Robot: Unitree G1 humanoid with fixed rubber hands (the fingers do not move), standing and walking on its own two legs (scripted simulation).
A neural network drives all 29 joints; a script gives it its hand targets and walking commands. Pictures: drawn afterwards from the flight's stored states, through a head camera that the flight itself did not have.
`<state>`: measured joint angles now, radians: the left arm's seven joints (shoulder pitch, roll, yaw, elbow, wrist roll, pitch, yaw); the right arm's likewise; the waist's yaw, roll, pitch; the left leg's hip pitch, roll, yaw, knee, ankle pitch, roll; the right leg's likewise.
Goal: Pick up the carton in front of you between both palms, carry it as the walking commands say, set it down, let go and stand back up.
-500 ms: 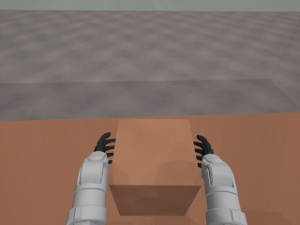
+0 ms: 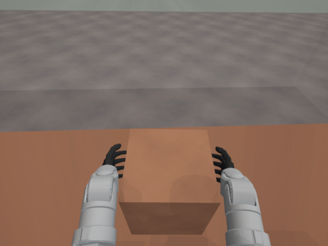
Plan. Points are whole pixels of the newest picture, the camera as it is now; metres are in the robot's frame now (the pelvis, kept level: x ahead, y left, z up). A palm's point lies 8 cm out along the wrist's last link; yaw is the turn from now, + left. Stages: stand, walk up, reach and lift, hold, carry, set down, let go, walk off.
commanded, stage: carry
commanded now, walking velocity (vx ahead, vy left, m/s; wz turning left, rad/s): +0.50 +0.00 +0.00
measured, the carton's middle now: (167, 184) +0.30 +0.00 -0.02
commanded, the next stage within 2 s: none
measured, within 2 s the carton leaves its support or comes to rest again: neither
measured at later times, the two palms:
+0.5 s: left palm (109, 128) +0.42 +0.17 +0.08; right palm (210, 128) +0.43 -0.13 +0.08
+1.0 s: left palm (119, 76) +0.74 +0.20 +0.08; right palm (191, 78) +0.73 -0.10 +0.09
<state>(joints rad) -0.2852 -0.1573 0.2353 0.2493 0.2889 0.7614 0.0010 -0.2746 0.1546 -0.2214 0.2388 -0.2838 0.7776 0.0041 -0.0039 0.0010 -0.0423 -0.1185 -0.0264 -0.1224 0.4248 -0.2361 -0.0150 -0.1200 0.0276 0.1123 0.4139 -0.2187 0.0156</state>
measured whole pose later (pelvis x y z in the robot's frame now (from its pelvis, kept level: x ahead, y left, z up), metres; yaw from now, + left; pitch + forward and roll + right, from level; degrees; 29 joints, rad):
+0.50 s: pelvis +0.16 +0.02 +0.00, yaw +2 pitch +6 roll +0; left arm -0.15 -0.13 0.07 -0.29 0.12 1.18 0.10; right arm -0.12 0.13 -0.13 -0.33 -0.09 1.19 -0.09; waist 0.01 -0.03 -0.15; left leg -0.45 0.04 0.12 0.83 -0.48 0.01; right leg -0.18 -0.05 -0.17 0.38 -0.30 0.00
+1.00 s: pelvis +0.47 +0.06 +0.00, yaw +0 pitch +5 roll -2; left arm -0.16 -0.13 0.10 -0.37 0.13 1.21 0.09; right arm -0.16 0.13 -0.11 -0.36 -0.10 1.21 -0.08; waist -0.03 0.01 -0.09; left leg 0.04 0.03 0.21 0.23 -0.36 0.02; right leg -0.61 -0.06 -0.19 0.58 -0.08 -0.02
